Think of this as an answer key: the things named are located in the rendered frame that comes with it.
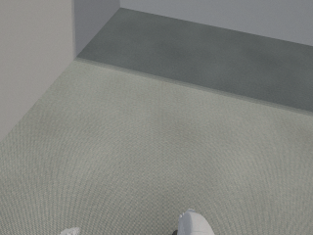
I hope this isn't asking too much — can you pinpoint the robot right thigh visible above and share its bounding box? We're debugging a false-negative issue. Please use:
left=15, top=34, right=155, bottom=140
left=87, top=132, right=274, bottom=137
left=177, top=211, right=215, bottom=235

